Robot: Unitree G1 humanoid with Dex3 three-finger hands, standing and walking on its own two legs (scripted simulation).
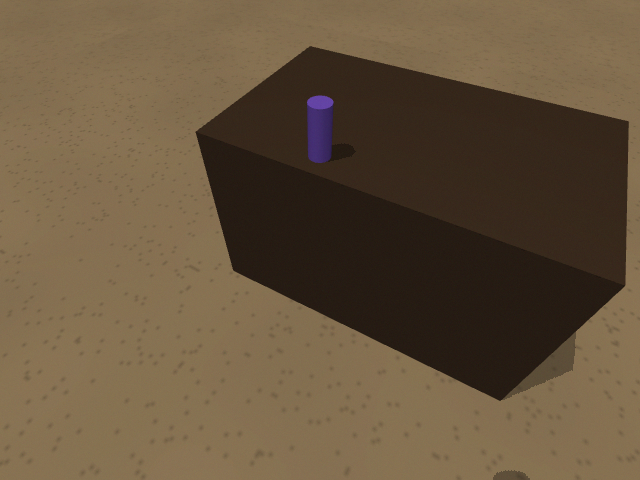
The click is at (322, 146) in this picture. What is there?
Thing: squat round
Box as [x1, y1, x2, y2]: [307, 96, 332, 162]
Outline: 313,96 309,98 307,101 308,157 315,162 323,162 330,158 331,153 332,100 326,96
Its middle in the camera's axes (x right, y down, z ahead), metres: +0.01 -0.26 +0.93
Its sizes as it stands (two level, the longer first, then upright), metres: 0.061 0.061 0.150
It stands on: a support 0.65 m high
